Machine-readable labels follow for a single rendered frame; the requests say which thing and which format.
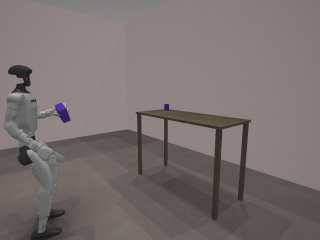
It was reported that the robot right upper arm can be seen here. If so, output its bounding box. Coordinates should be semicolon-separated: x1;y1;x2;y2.
3;93;24;130

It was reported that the robot torso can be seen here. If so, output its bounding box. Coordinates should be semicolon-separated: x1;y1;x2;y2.
11;89;39;153

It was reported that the left robot hand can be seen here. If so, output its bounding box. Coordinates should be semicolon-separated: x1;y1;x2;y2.
52;103;70;117

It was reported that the sponge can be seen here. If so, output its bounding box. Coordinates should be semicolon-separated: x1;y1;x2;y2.
54;103;71;123

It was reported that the robot left forearm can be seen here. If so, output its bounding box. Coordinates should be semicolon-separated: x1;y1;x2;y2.
37;109;54;119

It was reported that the right robot hand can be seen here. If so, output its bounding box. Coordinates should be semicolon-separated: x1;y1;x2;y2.
37;146;65;167

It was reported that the table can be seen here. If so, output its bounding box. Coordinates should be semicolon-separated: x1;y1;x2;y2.
136;109;251;221

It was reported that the robot right forearm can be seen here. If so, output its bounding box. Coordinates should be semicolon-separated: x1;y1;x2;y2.
5;122;42;153

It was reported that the robot left thigh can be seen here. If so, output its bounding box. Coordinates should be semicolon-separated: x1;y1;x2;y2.
39;141;59;185

